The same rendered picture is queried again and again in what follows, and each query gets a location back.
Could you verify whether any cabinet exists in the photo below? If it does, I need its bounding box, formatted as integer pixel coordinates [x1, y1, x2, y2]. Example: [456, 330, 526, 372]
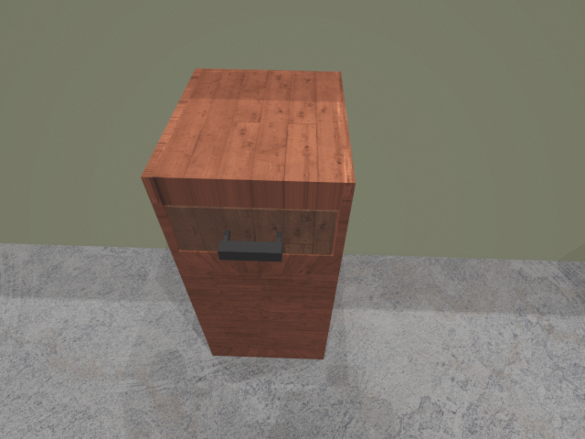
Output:
[141, 69, 356, 359]

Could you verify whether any drawer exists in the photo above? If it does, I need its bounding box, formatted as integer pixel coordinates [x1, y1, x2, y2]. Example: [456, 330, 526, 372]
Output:
[165, 205, 337, 255]

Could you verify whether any handle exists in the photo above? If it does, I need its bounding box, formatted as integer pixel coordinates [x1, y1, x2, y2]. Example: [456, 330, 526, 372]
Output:
[218, 230, 282, 262]

